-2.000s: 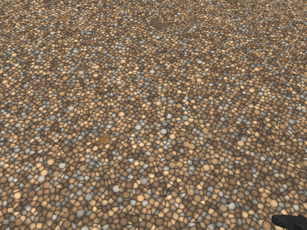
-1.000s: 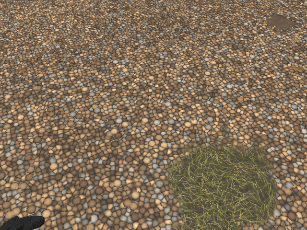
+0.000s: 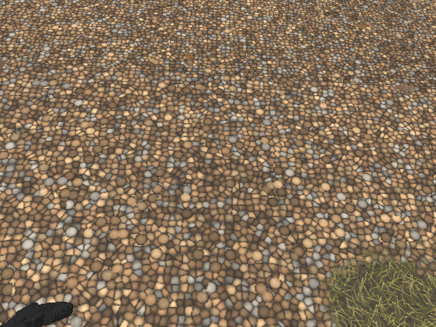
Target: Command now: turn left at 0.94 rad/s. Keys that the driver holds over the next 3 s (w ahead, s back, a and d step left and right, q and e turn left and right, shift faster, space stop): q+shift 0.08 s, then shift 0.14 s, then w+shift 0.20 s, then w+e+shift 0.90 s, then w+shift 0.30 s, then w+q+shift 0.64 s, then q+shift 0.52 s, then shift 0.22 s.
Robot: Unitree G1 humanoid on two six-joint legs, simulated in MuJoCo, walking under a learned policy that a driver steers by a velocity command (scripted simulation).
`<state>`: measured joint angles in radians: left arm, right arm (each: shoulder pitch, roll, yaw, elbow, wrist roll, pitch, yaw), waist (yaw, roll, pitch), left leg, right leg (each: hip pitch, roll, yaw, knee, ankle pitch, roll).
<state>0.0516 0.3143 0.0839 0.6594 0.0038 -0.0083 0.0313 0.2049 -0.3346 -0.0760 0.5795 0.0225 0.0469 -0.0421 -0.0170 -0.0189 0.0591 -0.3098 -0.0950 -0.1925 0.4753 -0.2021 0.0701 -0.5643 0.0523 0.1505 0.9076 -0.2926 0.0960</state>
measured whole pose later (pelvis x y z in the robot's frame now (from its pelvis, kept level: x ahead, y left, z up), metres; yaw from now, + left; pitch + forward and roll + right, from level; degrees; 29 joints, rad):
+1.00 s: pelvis +0.36 +0.03 -0.04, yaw -7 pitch +3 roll +1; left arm -0.03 0.31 0.03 0.63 0.03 0.01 -0.11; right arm 0.52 -0.27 -0.03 0.87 -0.04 -0.08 -0.02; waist -0.07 -0.02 0.03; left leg 0.28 0.02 0.31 0.20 -0.47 -0.06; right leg -0.74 -0.01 -0.15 0.80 -0.13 -0.16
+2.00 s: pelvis +1.21 -0.32 -0.02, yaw -24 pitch +2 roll -1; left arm 0.10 0.26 0.00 0.71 0.06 -0.08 0.00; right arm 0.46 -0.29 -0.05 0.88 0.01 -0.06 0.01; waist -0.07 0.02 0.02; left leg -0.27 0.00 -0.07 1.20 -0.33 0.10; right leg -0.41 -0.01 -0.06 0.63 -0.24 -0.01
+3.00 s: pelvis +1.79 -0.49 -0.20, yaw +27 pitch +0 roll -2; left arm 0.18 0.39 0.09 0.69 0.04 -0.10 0.04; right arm 0.24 -0.38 -0.04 0.67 -0.01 -0.07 0.13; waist 0.07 0.02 0.01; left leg -0.36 0.01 0.02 0.69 -0.23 -0.02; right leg -0.36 -0.10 -0.10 0.47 -0.10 0.06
